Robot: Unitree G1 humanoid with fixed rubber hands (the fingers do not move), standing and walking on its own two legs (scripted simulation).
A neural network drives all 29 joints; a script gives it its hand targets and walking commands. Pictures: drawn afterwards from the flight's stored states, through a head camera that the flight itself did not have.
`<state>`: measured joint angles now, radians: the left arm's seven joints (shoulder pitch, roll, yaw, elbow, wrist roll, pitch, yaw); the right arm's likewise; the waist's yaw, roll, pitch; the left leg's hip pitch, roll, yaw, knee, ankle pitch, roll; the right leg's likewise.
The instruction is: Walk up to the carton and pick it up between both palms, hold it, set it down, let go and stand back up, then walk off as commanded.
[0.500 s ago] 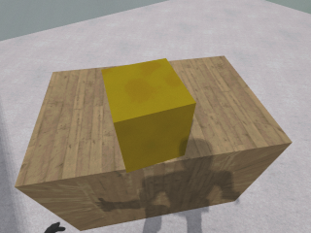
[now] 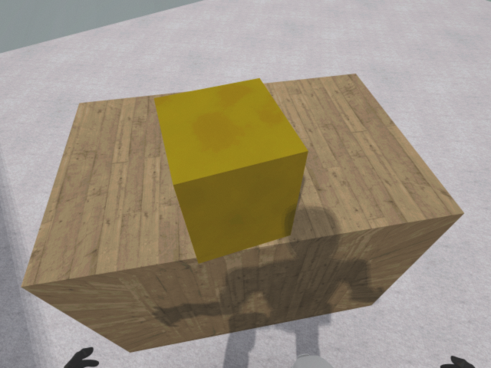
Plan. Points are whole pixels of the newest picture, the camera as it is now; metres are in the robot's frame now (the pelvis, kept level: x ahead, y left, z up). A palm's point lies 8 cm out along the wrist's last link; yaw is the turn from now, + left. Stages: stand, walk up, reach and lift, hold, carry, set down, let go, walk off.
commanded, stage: reach and lift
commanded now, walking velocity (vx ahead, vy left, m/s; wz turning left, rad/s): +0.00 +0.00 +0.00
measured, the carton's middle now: (228, 172) +0.46 +0.04 +0.04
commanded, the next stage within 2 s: none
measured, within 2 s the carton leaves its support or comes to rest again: neither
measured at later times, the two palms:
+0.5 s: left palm (76, 343) +0.19 +0.28 -0.03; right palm (480, 354) +0.14 -0.33 -0.03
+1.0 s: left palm (101, 349) +0.17 +0.23 +0.00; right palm (474, 333) +0.16 -0.31 +0.00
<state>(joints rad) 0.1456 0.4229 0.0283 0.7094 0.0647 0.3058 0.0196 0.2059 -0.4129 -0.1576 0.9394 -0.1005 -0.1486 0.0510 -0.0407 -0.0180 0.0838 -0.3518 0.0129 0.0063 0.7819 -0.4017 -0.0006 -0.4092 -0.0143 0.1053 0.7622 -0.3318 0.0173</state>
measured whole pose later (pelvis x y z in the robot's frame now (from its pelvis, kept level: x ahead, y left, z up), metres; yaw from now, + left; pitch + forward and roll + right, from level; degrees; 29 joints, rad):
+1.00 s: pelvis -0.03 -0.03 +0.02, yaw +0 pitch -6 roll +0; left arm 0.12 0.26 0.07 0.47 0.02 0.08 0.09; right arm 0.16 -0.41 -0.02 0.57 0.08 -0.19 0.12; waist 0.01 0.02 0.05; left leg -0.21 0.07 -0.01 0.59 -0.30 -0.01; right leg -0.26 0.03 0.08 0.54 -0.18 0.02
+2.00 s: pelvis +0.03 -0.02 +0.03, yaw +0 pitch -2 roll -1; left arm 0.23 0.19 -0.03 -0.05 -0.15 0.20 0.19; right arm 0.23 -0.28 0.01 0.07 0.26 -0.04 0.05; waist 0.03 0.02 0.03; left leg -0.14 0.02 -0.05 0.44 -0.26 -0.02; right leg -0.18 0.01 0.08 0.40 -0.18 0.02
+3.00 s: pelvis +0.02 -0.02 +0.03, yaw +0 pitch -3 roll -1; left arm -0.47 0.19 0.17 0.10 -0.17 0.73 0.18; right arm -0.58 -0.32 0.01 0.44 0.36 0.35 -0.04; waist 0.05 0.02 0.03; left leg -0.14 0.02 -0.05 0.44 -0.25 -0.03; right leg -0.18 0.01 0.08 0.40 -0.17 0.02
